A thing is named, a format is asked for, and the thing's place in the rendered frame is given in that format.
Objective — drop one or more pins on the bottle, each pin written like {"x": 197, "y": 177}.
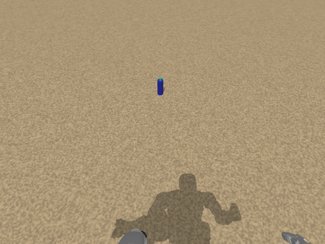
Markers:
{"x": 160, "y": 86}

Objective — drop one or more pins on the right robot hand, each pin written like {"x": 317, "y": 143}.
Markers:
{"x": 293, "y": 239}

